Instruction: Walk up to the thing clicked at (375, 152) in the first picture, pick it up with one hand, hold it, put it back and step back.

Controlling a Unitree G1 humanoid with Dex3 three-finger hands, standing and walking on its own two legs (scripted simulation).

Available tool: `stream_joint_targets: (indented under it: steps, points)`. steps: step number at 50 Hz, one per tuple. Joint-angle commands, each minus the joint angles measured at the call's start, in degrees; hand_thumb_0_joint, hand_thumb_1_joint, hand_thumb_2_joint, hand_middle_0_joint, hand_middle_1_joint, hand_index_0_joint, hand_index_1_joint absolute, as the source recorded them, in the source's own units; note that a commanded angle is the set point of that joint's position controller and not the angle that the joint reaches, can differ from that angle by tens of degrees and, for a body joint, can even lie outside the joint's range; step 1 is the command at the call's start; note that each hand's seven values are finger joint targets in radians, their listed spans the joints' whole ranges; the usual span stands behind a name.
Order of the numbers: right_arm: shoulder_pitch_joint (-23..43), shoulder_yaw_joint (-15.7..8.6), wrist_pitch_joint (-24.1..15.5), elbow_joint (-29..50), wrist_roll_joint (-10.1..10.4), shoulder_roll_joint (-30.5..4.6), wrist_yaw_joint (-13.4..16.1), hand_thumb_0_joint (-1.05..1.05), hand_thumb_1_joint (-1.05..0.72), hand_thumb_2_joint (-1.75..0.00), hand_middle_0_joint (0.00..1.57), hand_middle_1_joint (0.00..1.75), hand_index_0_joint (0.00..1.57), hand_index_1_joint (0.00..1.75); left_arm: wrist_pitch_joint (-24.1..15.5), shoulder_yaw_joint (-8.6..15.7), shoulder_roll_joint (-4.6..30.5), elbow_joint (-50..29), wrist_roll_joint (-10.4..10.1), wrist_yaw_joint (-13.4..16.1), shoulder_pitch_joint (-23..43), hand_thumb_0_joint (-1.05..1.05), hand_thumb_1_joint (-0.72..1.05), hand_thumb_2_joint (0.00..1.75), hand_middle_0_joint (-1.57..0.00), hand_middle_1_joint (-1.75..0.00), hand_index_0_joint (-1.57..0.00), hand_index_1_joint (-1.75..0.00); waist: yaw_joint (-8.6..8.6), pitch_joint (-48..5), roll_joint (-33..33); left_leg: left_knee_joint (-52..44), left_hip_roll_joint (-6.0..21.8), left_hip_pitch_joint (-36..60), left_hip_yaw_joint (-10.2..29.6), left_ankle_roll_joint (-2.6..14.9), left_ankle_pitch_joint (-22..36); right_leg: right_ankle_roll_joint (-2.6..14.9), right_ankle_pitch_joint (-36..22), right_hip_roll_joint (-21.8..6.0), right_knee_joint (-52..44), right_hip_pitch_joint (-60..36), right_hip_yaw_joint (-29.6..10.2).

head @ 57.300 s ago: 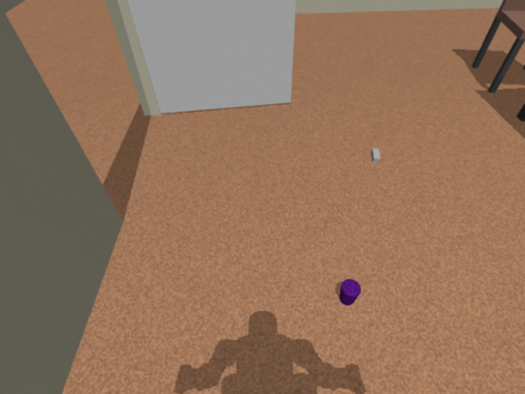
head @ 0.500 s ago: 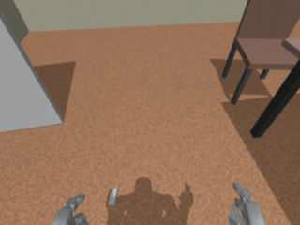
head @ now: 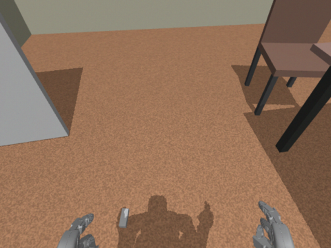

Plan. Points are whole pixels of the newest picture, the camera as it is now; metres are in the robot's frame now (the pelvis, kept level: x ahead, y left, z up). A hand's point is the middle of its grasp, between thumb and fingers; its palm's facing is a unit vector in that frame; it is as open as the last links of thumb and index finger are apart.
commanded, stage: home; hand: left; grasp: from above
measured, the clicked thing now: (124, 217) +0.43 +0.25 -0.70
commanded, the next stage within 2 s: stand in 0.14 s
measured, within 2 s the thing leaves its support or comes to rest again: neither
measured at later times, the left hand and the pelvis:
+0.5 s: hand out of the picture +0.12 +0.24 -0.10, palm faces +0.03 -0.94 -0.34, open 7.4 cm; pelvis +0.00 +0.01 +0.03, yaw +0 degrees
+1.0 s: hand out of the picture +0.02 +0.26 -0.10, palm faces +0.04 -0.95 -0.32, open 7.4 cm; pelvis -0.02 +0.02 +0.06, yaw +0 degrees
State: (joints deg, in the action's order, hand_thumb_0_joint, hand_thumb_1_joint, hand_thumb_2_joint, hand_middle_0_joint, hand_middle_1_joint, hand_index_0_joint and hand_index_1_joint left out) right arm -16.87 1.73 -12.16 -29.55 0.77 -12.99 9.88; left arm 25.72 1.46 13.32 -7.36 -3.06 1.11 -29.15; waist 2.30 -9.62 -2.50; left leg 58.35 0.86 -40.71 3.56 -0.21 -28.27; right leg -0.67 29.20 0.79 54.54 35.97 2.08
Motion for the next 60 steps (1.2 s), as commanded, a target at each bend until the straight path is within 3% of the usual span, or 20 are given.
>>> stream_joint_targets:
  steps: [1, 8, 10, 11, 12, 14, 16, 18, 21, 28, 32, 34, 36, 38, 40, 42, 47, 50, 55, 60]
  points:
    - [3.7, -3.0, -3.4, 9.0, -0.2, -7.0, 0.8, 0.00, -0.90, -0.90, 0.20, 0.30, 0.20, 0.30, -3.0, 3.5, 6.1, -12.2, 0.3, 0.5, 1.8, 0.00, 0.90, 0.90, -0.20, -0.30, -0.20, -0.30, 0.19, -4.4, -0.6, -9.2, -0.4, 7.9, -0.7, 0.94, 13.9, 0.76, -13.7, 0.9, -8.3, -0.8, 1.3]
    - [3.9, -3.1, -3.3, 8.9, -0.2, -7.1, 0.8, 0.00, -0.90, -0.90, 0.20, 0.30, 0.20, 0.30, -2.7, 3.4, 5.7, -10.7, 0.3, 0.5, 0.3, 0.00, 0.90, 0.90, -0.20, -0.30, -0.20, -0.30, 0.10, -3.4, -1.3, -9.9, -0.2, 7.7, -0.3, 0.71, 12.7, 0.95, -12.3, 1.2, -8.0, 0.0, 1.6]
    - [3.5, -3.3, -3.2, 8.9, -0.2, -7.0, 0.8, 0.00, -0.90, -0.90, 0.20, 0.30, 0.20, 0.30, -3.1, 3.7, 6.0, -12.2, 0.1, 0.5, 1.3, 0.00, 0.90, 0.90, -0.20, -0.30, -0.20, -0.30, 0.33, -6.1, -0.3, -8.7, -0.3, 8.7, -0.5, 0.84, 16.1, 0.72, -15.5, 1.1, -7.9, -1.1, 1.4]
    - [3.6, -3.3, -3.3, 8.9, -0.2, -7.3, 0.8, 0.00, -0.90, -0.90, 0.20, 0.30, 0.20, 0.30, -2.9, 3.6, 5.6, -10.2, 0.2, 0.5, 0.1, 0.00, 0.90, 0.90, -0.20, -0.30, -0.20, -0.30, 0.29, -3.7, 0.3, -9.1, -0.3, 7.6, -0.4, 0.86, 14.8, 0.83, -14.3, 1.1, -7.9, -0.6, 1.5]
    - [8.5, -5.0, 2.5, -5.7, -7.5, -12.7, -2.6, 0.00, -0.90, -0.90, 0.20, 0.30, 0.20, 0.30, -14.7, 3.5, 10.5, 9.9, 6.9, 2.6, 17.0, 0.00, 0.90, 0.90, -0.20, -0.30, -0.20, -0.30, -5.19, 8.6, 2.9, -14.3, 1.6, 7.8, 1.7, 3.89, 24.5, 2.73, -15.9, -4.0, -11.3, -12.0, -4.0]
    - [7.7, -6.2, 5.5, -4.6, -7.5, -13.4, -4.9, 0.00, -0.90, -0.90, 0.20, 0.30, 0.20, 0.30, -20.6, 4.3, 11.2, 20.8, 6.9, 2.1, 12.2, 0.00, 0.90, 0.90, -0.20, -0.30, -0.20, -0.30, -2.98, 3.1, 5.4, -13.5, 0.6, 13.3, 0.9, 4.27, 25.7, 5.62, -19.0, -4.4, -13.9, -12.5, -8.4]
    - [7.3, -6.1, 6.1, -7.8, -5.3, -11.7, -6.8, 0.00, -0.90, -0.90, 0.20, 0.30, 0.20, 0.30, -22.7, 3.6, 11.9, 26.2, 7.0, 1.8, 13.6, 0.00, 0.90, 0.90, -0.20, -0.30, -0.20, -0.30, -3.43, 0.0, 3.4, -15.6, 0.7, 18.0, 1.1, 4.01, 27.9, 4.84, -25.3, -5.7, -12.7, -17.4, -8.2]
    - [8.0, -6.2, 6.6, -9.8, -3.7, -11.4, -8.0, 0.00, -0.90, -0.90, 0.20, 0.30, 0.20, 0.30, -22.9, 4.0, 11.2, 31.7, 5.9, 1.6, 15.8, 0.00, 0.90, 0.90, -0.20, -0.30, -0.20, -0.30, -3.89, 0.9, 3.8, -17.8, 0.3, 20.0, 1.1, 3.73, 26.0, 3.49, -22.1, -5.3, -14.9, -17.3, -7.0]
    - [8.7, -6.6, 7.7, -12.9, -3.5, -10.7, -8.6, 0.00, -0.90, -0.90, 0.20, 0.30, 0.20, 0.30, -24.2, 4.1, 11.4, 38.6, 5.6, 1.8, 18.4, 0.00, 0.90, 0.90, -0.20, -0.30, -0.20, -0.30, -3.50, 2.1, 5.2, -19.9, 0.3, 23.7, 1.5, 3.88, 23.0, 3.01, -19.5, -6.2, -18.7, -16.9, -8.0]
    - [8.5, -6.6, 9.2, -19.2, -3.5, -11.5, -8.1, 0.00, -0.90, -0.90, 0.20, 0.30, 0.20, 0.30, -26.0, 3.8, 11.0, 50.7, 5.3, 2.0, 19.4, 0.00, 0.90, 0.90, -0.20, -0.30, -0.20, -0.30, -3.40, 5.6, 2.4, -27.6, 2.3, 27.8, 3.7, 3.70, 27.4, 1.99, -24.5, -5.9, -23.7, -22.7, -5.9]
    - [9.2, -6.5, 9.9, -22.7, -3.2, -12.3, -7.7, 0.00, -0.90, -0.90, 0.20, 0.30, 0.20, 0.30, -25.8, 3.4, 11.4, 56.3, 4.9, 1.9, 19.4, 0.00, 0.90, 0.90, -0.20, -0.30, -0.20, -0.30, -3.32, 9.2, 0.9, -34.1, 3.3, 28.5, 5.1, 3.01, 23.1, 1.66, -20.2, -5.6, -28.1, -25.0, -5.4]
    - [9.4, -6.6, 10.0, -24.2, -3.0, -13.2, -7.5, 0.00, -0.90, -0.90, 0.20, 0.30, 0.20, 0.30, -25.9, 3.3, 11.3, 58.5, 4.8, 1.8, 19.1, 0.00, 0.90, 0.90, -0.20, -0.30, -0.20, -0.30, -3.65, 8.1, -0.3, -35.6, 4.0, 30.9, 5.5, 2.95, 25.5, 1.32, -21.9, -5.7, -29.2, -27.0, -4.8]
    - [9.8, -6.6, 10.3, -25.5, -2.9, -13.3, -7.5, 0.00, -0.90, -0.90, 0.20, 0.30, 0.20, 0.30, -26.0, 3.2, 11.4, 60.9, 4.8, 1.8, 19.0, 0.00, 0.90, 0.90, -0.20, -0.30, -0.20, -0.30, -3.56, 10.4, 0.2, -38.3, 3.8, 29.2, 5.8, 2.74, 19.5, 1.03, -19.1, -5.7, -31.3, -28.4, -4.8]
    - [9.4, -6.5, 10.3, -26.5, -2.5, -13.1, -7.5, 0.00, -0.90, -0.90, 0.20, 0.30, 0.20, 0.30, -26.2, 3.1, 12.1, 62.4, 4.9, 1.7, 19.5, 0.00, 0.90, 0.90, -0.20, -0.30, -0.20, -0.30, -3.18, 9.8, 1.9, -37.9, 3.6, 32.2, 4.7, 2.46, 24.7, 1.15, -21.8, -6.4, -32.8, -28.7, -5.1]
    - [9.3, -6.5, 10.6, -27.8, -2.6, -13.5, -7.5, 0.00, -0.90, -0.90, 0.20, 0.30, 0.20, 0.30, -26.2, 3.0, 12.1, 63.8, 4.9, 1.7, 19.8, 0.00, 0.90, 0.90, -0.20, -0.30, -0.20, -0.30, -3.04, 11.0, 0.4, -40.0, 3.6, 31.4, 5.1, 2.25, 19.5, 0.85, -19.5, -6.1, -33.9, -28.7, -4.9]
    - [9.4, -6.5, 10.6, -28.4, -2.4, -13.3, -7.6, 0.00, -0.90, -0.90, 0.20, 0.30, 0.20, 0.30, -26.3, 2.9, 12.2, 65.0, 4.8, 1.7, 19.8, 0.00, 0.90, 0.90, -0.20, -0.30, -0.20, -0.30, -3.18, 10.3, 1.6, -39.6, 3.7, 33.1, 4.7, 2.26, 24.7, 0.96, -21.9, -6.8, -34.5, -30.0, -5.1]
    - [10.3, -6.4, 10.7, -29.7, -2.4, -13.7, -7.7, 0.00, -0.90, -0.90, 0.20, 0.30, 0.20, 0.30, -26.1, 2.7, 12.4, 67.4, 5.0, 1.5, 19.4, 0.00, 0.90, 0.90, -0.20, -0.30, -0.20, -0.30, -3.40, 12.5, 0.9, -43.3, 4.1, 31.6, 5.9, 2.16, 16.4, 0.69, -18.8, -6.2, -35.1, -29.1, -4.3]
    - [10.2, -6.2, 10.7, -30.4, -2.3, -13.3, -7.9, 0.00, -0.90, -0.90, 0.20, 0.30, 0.20, 0.30, -26.3, 2.7, 12.7, 68.1, 4.9, 1.4, 19.8, 0.00, 0.90, 0.90, -0.20, -0.30, -0.20, -0.30, -3.27, 12.7, 2.3, -42.7, 3.9, 32.7, 5.1, 1.89, 19.2, 0.76, -19.6, -6.9, -36.1, -28.9, -5.2]
    - [10.1, -6.2, 11.0, -31.0, -2.3, -14.2, -8.2, 0.00, -0.90, -0.90, 0.20, 0.30, 0.20, 0.30, -26.3, 2.6, 13.2, 68.9, 4.8, 1.1, 19.8, 0.00, 0.90, 0.90, -0.20, -0.30, -0.20, -0.30, -3.06, 14.4, 0.8, -44.5, 4.2, 29.7, 5.8, 1.84, 11.5, 0.72, -16.2, -6.5, -36.8, -28.8, -5.2]
    - [10.3, -5.8, 10.9, -31.4, -2.2, -14.0, -8.4, 0.00, -0.90, -0.90, 0.20, 0.30, 0.20, 0.30, -26.7, 2.4, 13.8, 69.2, 4.8, 1.1, 20.6, 0.00, 0.90, 0.90, -0.20, -0.30, -0.20, -0.30, -2.76, 12.8, 2.6, -42.9, 3.9, 31.7, 4.8, 1.77, 16.1, 1.08, -16.7, -7.3, -38.3, -28.8, -6.1]
